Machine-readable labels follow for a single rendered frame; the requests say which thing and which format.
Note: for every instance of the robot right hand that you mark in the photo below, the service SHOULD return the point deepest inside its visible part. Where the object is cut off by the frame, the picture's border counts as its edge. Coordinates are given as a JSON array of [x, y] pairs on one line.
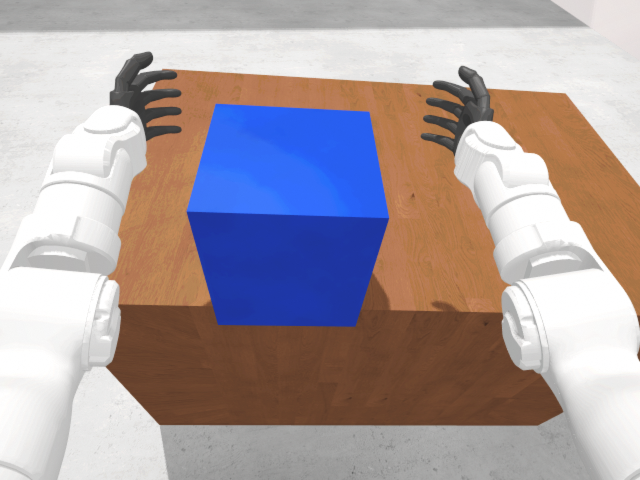
[[477, 107]]

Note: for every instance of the left robot upper arm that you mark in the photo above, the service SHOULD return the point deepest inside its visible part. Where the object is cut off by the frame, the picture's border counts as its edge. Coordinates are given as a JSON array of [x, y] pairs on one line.
[[54, 326]]

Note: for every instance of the carton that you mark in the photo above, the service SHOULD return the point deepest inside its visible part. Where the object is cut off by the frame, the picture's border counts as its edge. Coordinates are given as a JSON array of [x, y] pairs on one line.
[[288, 213]]

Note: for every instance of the right robot forearm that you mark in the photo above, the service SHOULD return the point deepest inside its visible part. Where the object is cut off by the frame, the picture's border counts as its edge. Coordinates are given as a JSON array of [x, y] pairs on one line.
[[532, 233]]

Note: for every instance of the pedestal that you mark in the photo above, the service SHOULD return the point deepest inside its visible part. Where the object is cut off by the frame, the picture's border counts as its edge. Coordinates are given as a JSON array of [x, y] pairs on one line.
[[427, 348]]

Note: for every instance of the robot left hand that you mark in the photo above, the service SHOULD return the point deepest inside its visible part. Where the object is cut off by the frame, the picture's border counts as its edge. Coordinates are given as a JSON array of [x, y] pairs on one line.
[[127, 93]]

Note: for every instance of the right robot upper arm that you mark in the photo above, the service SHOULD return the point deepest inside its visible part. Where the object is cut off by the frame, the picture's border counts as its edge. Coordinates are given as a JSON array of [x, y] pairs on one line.
[[577, 331]]

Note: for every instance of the left robot forearm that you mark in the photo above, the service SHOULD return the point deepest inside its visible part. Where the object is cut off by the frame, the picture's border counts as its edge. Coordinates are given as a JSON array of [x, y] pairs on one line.
[[75, 223]]

